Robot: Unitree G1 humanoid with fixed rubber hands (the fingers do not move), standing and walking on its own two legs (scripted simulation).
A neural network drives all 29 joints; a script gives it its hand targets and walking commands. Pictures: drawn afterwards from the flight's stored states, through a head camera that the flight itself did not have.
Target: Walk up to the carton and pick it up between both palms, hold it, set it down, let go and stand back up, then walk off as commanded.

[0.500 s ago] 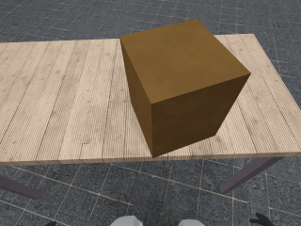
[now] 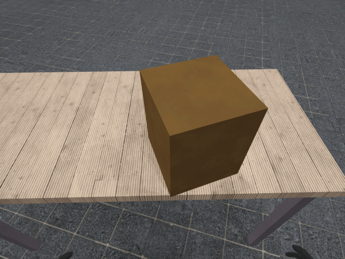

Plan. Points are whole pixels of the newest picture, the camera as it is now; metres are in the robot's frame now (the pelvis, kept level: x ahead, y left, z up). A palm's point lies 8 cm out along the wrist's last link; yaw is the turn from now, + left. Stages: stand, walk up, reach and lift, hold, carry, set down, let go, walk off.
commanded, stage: walk up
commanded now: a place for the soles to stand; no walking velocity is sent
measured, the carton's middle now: (193, 126) +0.41 -0.03 +0.07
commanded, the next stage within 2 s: reach and lift in 0.40 s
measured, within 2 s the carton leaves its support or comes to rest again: neither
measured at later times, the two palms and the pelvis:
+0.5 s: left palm out of the picture +0.12 +0.29 -0.11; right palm out of the picture +0.10 -0.30 -0.12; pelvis -0.01 -0.01 -0.01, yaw +2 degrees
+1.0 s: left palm out of the picture +0.12 +0.23 -0.06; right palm (328, 256) +0.14 -0.33 -0.06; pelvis -0.01 -0.05 +0.00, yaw +3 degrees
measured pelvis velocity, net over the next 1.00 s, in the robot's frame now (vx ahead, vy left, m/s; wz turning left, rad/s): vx -0.01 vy -0.05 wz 0.04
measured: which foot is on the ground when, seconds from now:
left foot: down 0.00-1.00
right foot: down 0.00-1.00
